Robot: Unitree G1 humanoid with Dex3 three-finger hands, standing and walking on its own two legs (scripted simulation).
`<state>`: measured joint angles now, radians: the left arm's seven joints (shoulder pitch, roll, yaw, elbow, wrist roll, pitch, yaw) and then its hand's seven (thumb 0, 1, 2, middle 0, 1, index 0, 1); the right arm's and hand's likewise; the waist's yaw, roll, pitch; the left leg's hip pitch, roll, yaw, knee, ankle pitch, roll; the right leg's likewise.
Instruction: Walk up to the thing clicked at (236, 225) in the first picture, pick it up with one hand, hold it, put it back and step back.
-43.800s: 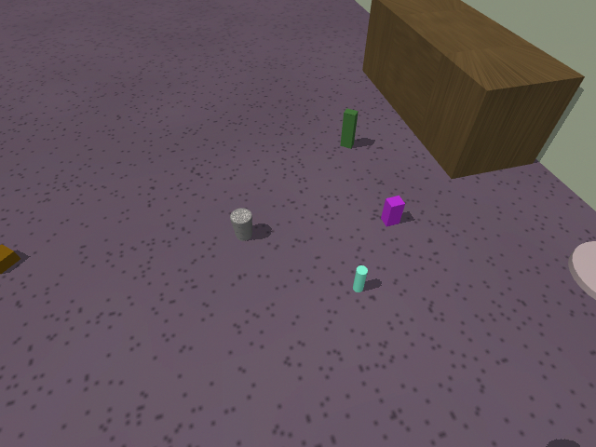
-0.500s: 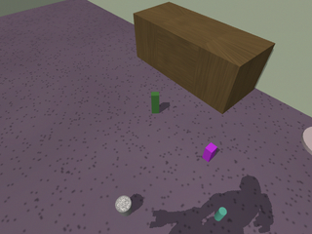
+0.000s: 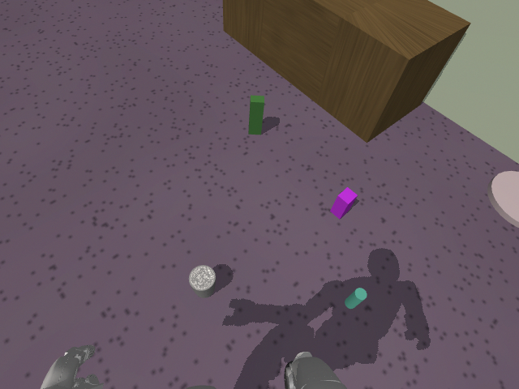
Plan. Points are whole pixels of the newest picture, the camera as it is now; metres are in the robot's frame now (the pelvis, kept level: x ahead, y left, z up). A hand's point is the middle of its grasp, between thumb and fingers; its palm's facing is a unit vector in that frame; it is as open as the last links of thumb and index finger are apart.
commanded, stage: walk up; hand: left
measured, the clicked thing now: (203, 283) +0.49 +0.17 -0.69
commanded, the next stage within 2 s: none
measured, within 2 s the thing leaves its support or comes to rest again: neither
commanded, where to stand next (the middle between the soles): +0.10 -0.06 m, yaw -2 degrees
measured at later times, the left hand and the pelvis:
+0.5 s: hand (118, 366) +0.17 +0.23 -0.12, palm faces -0.13 -0.90 -0.41, open 7.4 cm; pelvis +0.05 -0.05 +0.01, yaw -5 degrees
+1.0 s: hand (117, 377) +0.16 +0.23 -0.16, palm faces +0.02 -0.94 -0.35, open 7.4 cm; pelvis +0.01 -0.03 -0.01, yaw +1 degrees
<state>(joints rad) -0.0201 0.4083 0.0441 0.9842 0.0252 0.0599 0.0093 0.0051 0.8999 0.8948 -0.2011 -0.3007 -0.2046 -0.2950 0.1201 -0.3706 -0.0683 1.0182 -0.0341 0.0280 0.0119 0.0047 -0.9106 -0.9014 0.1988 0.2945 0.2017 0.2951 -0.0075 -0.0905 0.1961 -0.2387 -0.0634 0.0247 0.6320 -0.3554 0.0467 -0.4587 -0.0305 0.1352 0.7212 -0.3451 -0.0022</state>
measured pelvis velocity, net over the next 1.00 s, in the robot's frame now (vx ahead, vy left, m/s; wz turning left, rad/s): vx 0.01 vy -0.03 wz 0.02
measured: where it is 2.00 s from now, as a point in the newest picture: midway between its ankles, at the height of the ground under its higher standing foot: outside the picture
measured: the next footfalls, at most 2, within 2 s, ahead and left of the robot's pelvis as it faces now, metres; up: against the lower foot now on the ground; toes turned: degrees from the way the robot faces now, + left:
right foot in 0.48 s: +0.16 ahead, -0.17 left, +0.00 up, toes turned -4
left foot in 0.94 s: +0.05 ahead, +0.08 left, +0.00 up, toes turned +1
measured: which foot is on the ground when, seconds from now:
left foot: down 0.00-0.50, up 0.52-0.92, down 0.94-1.00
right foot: up 0.00-0.46, down 0.48-0.98, up 1.00-1.00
